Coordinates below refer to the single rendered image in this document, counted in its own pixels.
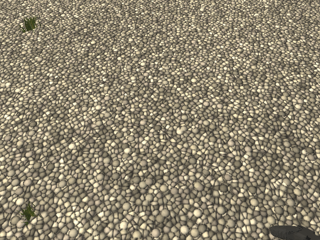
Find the robot right hand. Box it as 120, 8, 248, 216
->
270, 225, 320, 240

